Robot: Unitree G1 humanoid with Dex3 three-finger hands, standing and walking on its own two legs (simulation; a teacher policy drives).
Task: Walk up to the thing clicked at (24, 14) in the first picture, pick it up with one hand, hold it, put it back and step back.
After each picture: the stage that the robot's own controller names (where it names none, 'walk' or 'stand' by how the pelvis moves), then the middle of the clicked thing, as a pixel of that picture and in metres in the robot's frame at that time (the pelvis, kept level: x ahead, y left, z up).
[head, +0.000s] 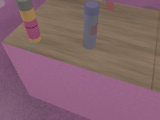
stand; (30, 20) +0.74 +0.30 +0.00
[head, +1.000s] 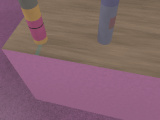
walk; (34, 19) +0.64 +0.22 +0.03
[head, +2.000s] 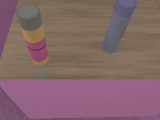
stand; (35, 39) +0.48 +0.19 +0.03
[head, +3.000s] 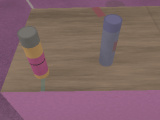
stand; (35, 55) +0.48 +0.22 +0.01
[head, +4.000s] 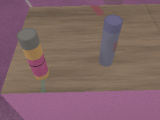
stand; (35, 56) +0.48 +0.21 -0.01
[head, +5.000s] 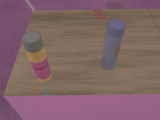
stand; (38, 59) +0.47 +0.21 -0.01
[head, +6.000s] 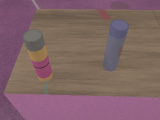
stand; (39, 58) +0.47 +0.20 +0.00
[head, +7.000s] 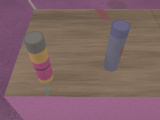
stand; (40, 60) +0.46 +0.20 -0.01
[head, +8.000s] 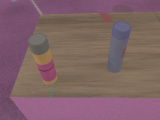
rise first; (44, 61) +0.46 +0.21 +0.00
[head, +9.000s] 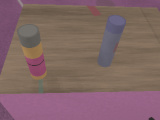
go down; (34, 55) +0.47 +0.19 +0.01
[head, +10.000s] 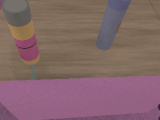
go down; (24, 36) +0.48 +0.19 +0.06
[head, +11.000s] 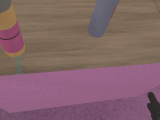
close in; (5, 25) +0.48 +0.20 +0.08
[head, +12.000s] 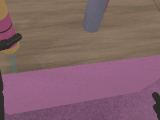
close; out of the picture +0.50 +0.20 +0.10
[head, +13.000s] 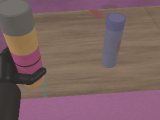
lift; (25, 51) +0.34 +0.16 +0.21
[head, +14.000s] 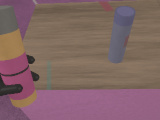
go down; (12, 60) +0.30 +0.21 +0.19
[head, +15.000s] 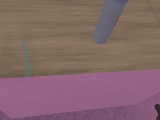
close in; out of the picture +0.17 +0.34 -0.58
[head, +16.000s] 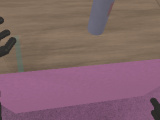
close; out of the picture +0.20 +0.32 -0.66
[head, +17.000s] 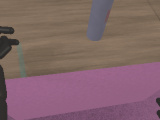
lift; out of the picture +0.19 +0.32 -0.66
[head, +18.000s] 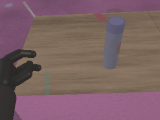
close; out of the picture +0.19 +0.33 -0.71
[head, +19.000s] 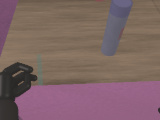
hold; out of the picture +0.18 +0.31 -0.69
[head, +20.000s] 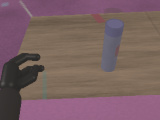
hold; out of the picture +0.16 +0.33 -0.72
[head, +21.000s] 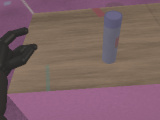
hold; out of the picture +0.20 +0.33 -0.72
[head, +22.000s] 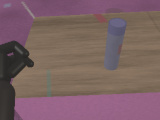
crouch; out of the picture +0.18 +0.31 -0.72
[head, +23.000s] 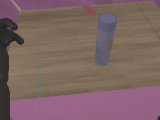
crouch; out of the picture +0.16 +0.32 -0.73
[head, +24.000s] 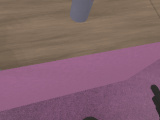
lower; out of the picture +0.19 +0.32 -0.64
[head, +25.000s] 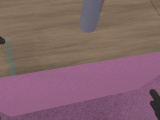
lower; out of the picture +0.19 +0.31 -0.65
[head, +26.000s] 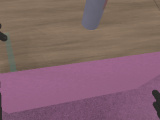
lower; out of the picture +0.19 +0.31 -0.65
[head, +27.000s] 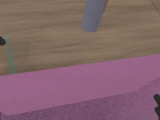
lower; out of the picture +0.18 +0.31 -0.65
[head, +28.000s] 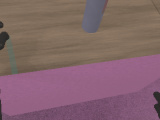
open; out of the picture +0.18 +0.31 -0.65
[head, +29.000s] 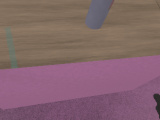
rise; out of the picture +0.18 +0.31 -0.65
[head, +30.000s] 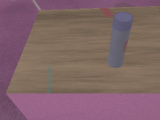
sink last; out of the picture +0.16 +0.32 -0.70
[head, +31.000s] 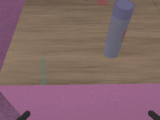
stand; out of the picture +0.16 +0.31 -0.68
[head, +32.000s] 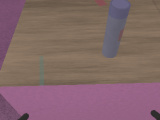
stand; out of the picture +0.16 +0.32 -0.68
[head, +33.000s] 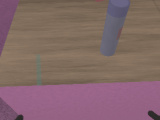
stand; out of the picture +0.16 +0.32 -0.69
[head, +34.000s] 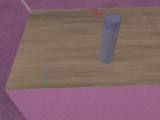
stand; out of the picture +0.19 +0.32 -0.74
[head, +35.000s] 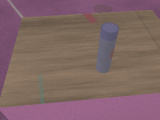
stand; out of the picture +0.12 +0.31 -0.75
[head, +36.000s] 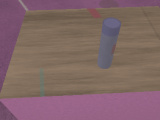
stand; out of the picture +0.14 +0.32 -0.75
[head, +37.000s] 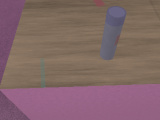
walk; out of the picture +0.15 +0.32 -0.74
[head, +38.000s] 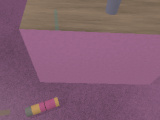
walk; (42, 106) +0.42 +0.29 -0.73
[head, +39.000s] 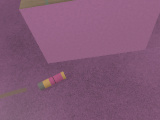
walk; (52, 80) +0.72 +0.36 -0.73
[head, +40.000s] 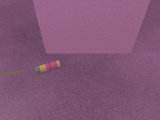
stand; (47, 66) +1.02 +0.37 -0.73
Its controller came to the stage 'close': yes
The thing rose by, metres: 0.20
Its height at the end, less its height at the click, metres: -0.74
